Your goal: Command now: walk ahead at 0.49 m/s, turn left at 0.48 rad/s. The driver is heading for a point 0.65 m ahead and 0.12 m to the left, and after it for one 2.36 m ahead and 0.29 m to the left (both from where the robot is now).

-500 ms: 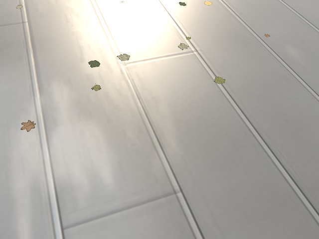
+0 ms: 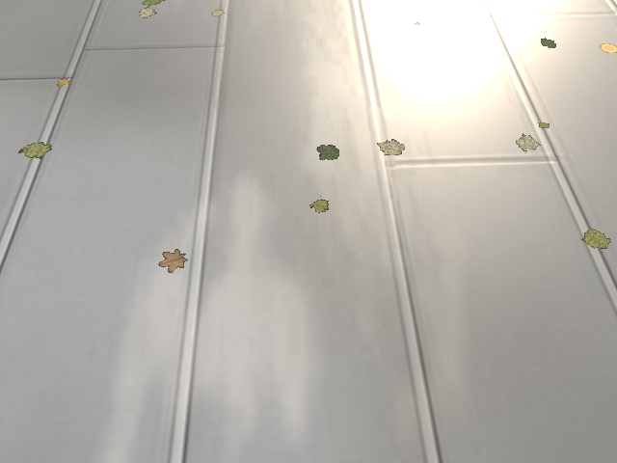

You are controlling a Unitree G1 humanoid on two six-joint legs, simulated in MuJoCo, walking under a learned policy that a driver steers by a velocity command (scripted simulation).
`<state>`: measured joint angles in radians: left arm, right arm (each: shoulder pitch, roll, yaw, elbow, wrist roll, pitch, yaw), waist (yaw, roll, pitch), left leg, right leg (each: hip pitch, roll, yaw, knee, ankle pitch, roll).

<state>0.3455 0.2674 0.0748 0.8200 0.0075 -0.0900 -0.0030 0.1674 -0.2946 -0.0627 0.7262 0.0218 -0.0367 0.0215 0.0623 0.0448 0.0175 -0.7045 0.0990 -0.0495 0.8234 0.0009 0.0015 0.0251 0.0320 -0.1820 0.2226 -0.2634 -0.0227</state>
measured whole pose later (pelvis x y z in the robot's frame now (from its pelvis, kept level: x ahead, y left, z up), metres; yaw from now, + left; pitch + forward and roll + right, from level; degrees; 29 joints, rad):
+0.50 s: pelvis +0.28 +0.06 +0.00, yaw +17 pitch +2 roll +0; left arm 0.06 0.30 0.05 0.70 0.01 -0.09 0.00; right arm 0.33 -0.28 -0.06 0.70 0.02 -0.04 0.00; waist -0.06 -0.03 0.05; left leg -0.15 -0.12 -0.12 0.35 -0.22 0.09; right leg -0.66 -0.09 0.11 0.70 -0.01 0.07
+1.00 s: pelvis +0.56 +0.10 +0.01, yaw +17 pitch +2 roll +0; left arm 0.40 0.27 0.05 0.83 -0.02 -0.06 0.00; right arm 0.07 -0.27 -0.04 0.64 0.00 -0.09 0.01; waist 0.11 0.03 0.03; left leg -0.58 0.04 -0.09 0.62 -0.06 -0.04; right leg -0.12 0.07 0.10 0.31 -0.22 -0.05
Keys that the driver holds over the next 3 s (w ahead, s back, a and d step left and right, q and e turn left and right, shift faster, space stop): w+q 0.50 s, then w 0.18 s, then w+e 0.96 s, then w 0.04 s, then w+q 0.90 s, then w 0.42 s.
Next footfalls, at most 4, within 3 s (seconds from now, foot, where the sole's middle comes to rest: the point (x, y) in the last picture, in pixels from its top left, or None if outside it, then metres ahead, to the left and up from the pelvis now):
0.16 left None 0.27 0.13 -0.78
0.66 right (341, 421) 0.59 0.00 -0.78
1.12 left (219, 352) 0.74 0.30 -0.78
1.62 right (330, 259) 1.03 0.04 -0.78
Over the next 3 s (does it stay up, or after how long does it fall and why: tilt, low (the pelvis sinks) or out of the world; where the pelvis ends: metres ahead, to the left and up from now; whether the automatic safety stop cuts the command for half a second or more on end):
stays up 1.65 0.18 0.00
